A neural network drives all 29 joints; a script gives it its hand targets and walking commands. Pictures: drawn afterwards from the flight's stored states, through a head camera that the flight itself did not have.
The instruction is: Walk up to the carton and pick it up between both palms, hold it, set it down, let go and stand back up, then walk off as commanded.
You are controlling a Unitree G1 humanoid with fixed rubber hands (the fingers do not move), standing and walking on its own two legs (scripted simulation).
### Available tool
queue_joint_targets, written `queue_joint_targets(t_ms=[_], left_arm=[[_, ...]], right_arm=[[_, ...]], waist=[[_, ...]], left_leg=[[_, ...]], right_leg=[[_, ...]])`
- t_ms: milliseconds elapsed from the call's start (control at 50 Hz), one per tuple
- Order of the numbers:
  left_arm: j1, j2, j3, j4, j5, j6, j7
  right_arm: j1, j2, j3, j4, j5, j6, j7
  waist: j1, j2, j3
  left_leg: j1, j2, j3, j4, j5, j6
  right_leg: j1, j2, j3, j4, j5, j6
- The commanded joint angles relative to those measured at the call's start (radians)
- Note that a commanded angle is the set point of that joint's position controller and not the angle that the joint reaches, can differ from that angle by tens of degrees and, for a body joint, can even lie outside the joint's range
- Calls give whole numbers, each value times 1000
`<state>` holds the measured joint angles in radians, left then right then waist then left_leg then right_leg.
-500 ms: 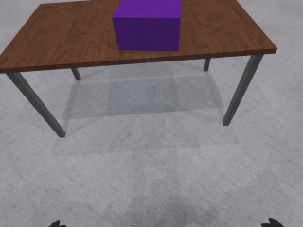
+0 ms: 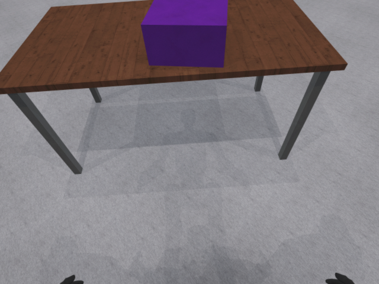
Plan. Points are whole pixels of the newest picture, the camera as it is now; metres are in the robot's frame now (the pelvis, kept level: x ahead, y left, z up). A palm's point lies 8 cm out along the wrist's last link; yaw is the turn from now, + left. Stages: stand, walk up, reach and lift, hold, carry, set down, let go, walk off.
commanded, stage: stand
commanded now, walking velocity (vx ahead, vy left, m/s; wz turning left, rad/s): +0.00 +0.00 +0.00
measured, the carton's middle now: (188, 30) +1.02 -0.01 +0.02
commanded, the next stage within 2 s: none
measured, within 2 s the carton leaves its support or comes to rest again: neither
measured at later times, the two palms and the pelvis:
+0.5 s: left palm out of the picture +0.11 +0.30 -0.09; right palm out of the picture +0.09 -0.30 -0.09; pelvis +0.00 +0.00 +0.00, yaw +0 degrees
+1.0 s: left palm out of the picture +0.11 +0.30 -0.09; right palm out of the picture +0.09 -0.30 -0.09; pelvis -0.01 +0.00 +0.00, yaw +0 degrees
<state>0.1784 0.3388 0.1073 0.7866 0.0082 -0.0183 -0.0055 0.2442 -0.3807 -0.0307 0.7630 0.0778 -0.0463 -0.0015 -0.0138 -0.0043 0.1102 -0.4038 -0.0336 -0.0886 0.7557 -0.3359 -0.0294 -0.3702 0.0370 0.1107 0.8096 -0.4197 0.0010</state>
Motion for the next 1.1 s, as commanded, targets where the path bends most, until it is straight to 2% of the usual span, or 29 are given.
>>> queue_joint_targets(t_ms=[0,60,240,280,340,420,520,640,720,860,920,1000,1080], left_arm=[[-80,229,5,-16,0,-36,11],[-77,224,4,-13,4,-36,11],[-84,229,5,-8,3,-38,10],[-78,225,2,-6,0,-39,9],[-83,228,1,-3,2,-38,10],[-94,228,2,-4,3,-38,10],[-86,222,1,-1,1,-38,9],[-101,228,3,0,3,-38,9],[-90,222,2,5,1,-37,6],[-95,221,2,7,0,-35,8],[-88,225,3,11,1,-37,7],[-94,225,1,7,2,-36,7],[-99,225,3,9,2,-36,7]], right_arm=[[-64,-203,-45,11,-100,-24,-9],[-73,-198,-43,9,-102,-24,-10],[-73,-200,-44,7,-102,-26,-8],[-72,-202,-44,10,-103,-26,-8],[-68,-199,-44,12,-100,-27,-9],[-74,-192,-41,9,-102,-27,-9],[-72,-199,-43,11,-105,-25,-9],[-73,-193,-42,9,-102,-26,-9],[-76,-198,-45,12,-105,-25,-10],[-78,-197,-44,13,-105,-27,-10],[-69,-198,-46,15,-103,-25,-11],[-75,-194,-44,15,-103,-25,-12],[-69,-192,-45,17,-102,-25,-12]], waist=[[15,-43,-248],[18,-50,-224],[17,-56,-227],[18,-43,-228],[13,-62,-219],[12,-58,-217],[20,-54,-217],[11,-57,-215],[21,-57,-213],[18,-49,-208],[18,-66,-225],[16,-55,-214],[13,-70,-215]], left_leg=[[131,96,-106,-121,217,121],[106,95,-105,-124,181,122],[118,98,-106,-130,193,122],[118,100,-108,-133,199,127],[114,96,-100,-127,193,121],[116,95,-102,-134,183,121],[105,98,-109,-138,185,126],[115,95,-99,-135,183,121],[101,99,-112,-144,162,126],[98,98,-116,-143,169,125],[113,96,-106,-130,186,122],[108,97,-106,-135,189,122],[112,96,-101,-133,182,122]], right_leg=[[82,-117,146,-249,183,-84],[79,-118,152,-262,156,-86],[71,-113,145,-261,164,-83],[69,-115,146,-261,165,-81],[65,-117,151,-268,170,-85],[56,-119,152,-273,155,-83],[68,-113,142,-265,156,-80],[61,-122,151,-282,155,-84],[60,-111,138,-271,125,-78],[60,-110,139,-268,133,-77],[66,-120,147,-275,152,-80],[59,-117,143,-272,154,-80],[59,-122,148,-277,157,-83]])
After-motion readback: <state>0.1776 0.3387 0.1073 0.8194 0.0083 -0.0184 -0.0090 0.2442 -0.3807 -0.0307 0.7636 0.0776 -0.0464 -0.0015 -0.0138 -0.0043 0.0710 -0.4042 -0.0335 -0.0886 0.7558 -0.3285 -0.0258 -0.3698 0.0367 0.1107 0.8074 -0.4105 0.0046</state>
